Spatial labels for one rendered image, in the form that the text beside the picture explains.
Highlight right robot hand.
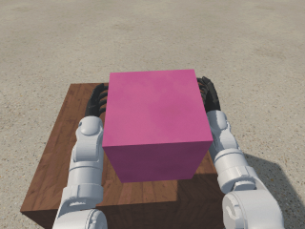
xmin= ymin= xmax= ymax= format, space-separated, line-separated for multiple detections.
xmin=196 ymin=76 xmax=221 ymax=113

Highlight robot right forearm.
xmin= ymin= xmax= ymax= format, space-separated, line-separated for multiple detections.
xmin=206 ymin=110 xmax=284 ymax=226

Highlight pedestal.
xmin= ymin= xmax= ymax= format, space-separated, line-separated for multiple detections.
xmin=19 ymin=82 xmax=226 ymax=229

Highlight robot left forearm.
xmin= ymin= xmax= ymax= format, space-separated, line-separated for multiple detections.
xmin=52 ymin=115 xmax=104 ymax=229

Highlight carton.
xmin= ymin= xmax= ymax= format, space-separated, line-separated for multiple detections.
xmin=102 ymin=69 xmax=214 ymax=183

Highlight right robot upper arm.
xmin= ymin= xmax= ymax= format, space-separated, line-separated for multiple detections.
xmin=222 ymin=189 xmax=285 ymax=229

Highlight left robot upper arm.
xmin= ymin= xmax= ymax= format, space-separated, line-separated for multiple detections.
xmin=53 ymin=209 xmax=108 ymax=229

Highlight left robot hand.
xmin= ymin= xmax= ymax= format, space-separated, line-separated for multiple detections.
xmin=84 ymin=83 xmax=109 ymax=117

